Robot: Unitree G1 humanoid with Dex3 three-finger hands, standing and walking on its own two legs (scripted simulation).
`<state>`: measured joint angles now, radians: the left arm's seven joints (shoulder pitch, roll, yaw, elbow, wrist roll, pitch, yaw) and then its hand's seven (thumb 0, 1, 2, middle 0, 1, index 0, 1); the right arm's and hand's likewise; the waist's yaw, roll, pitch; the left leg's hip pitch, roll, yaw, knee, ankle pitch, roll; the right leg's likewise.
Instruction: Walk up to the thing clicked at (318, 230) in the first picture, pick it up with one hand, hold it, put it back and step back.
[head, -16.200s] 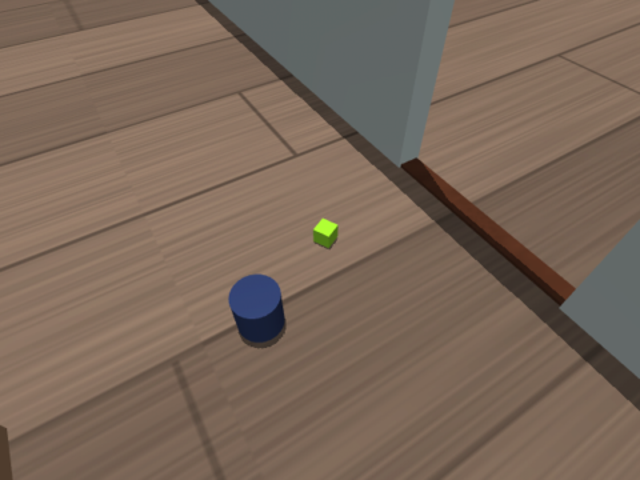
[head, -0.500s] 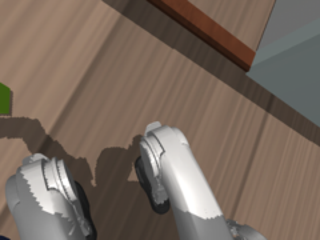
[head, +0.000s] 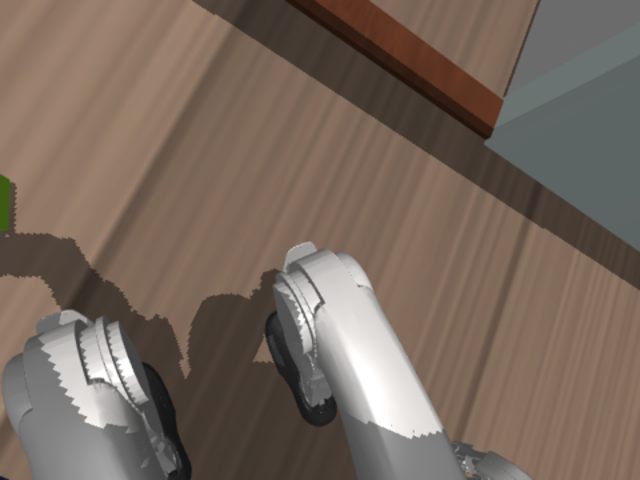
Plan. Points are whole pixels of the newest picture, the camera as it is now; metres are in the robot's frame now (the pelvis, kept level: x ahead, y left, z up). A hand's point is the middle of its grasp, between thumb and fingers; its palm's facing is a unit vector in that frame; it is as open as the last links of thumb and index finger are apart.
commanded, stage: rise first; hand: left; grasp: from above
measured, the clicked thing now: out of the picture +0.48 +0.32 -0.30
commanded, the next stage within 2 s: none
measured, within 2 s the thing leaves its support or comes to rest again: neither
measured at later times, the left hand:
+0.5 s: hand out of the picture +0.43 +0.34 -0.19, palm faces +0.04 -0.45 -0.89, open 12.3 cm
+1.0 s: hand out of the picture +0.44 +0.34 -0.19, palm faces +0.05 -0.45 -0.89, open 12.1 cm
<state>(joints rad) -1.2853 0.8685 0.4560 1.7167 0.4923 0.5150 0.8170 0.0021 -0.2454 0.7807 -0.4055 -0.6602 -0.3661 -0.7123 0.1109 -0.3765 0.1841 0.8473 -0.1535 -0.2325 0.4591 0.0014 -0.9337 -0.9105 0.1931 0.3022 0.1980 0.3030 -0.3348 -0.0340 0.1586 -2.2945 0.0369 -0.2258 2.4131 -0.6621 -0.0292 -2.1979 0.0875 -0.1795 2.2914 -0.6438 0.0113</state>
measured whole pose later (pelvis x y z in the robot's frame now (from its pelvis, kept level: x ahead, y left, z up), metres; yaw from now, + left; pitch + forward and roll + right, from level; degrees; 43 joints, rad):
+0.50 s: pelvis +0.00 +0.00 +0.00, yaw +0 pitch +30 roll -11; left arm -1.29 0.86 0.44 1.72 0.49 0.51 0.81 0.00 -0.22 0.76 -0.43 -0.62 -0.39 -0.68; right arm 0.10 -0.37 0.18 0.85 -0.16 -0.24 0.45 0.00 -0.93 -0.91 0.19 0.30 0.20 0.30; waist -0.33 -0.04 0.15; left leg -2.29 0.04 -0.22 2.41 -0.67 -0.03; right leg -2.19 0.08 -0.18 2.29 -0.65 0.01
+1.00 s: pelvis +0.00 +0.00 +0.00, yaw +0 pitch +30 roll -11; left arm -1.29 0.88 0.45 1.71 0.48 0.51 0.81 0.00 -0.20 0.74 -0.46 -0.59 -0.42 -0.65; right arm 0.11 -0.37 0.19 0.85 -0.17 -0.24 0.45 0.00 -0.93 -0.91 0.19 0.30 0.20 0.30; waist -0.34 -0.04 0.17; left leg -2.28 0.04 -0.22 2.40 -0.66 -0.03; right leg -2.19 0.09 -0.18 2.28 -0.64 0.01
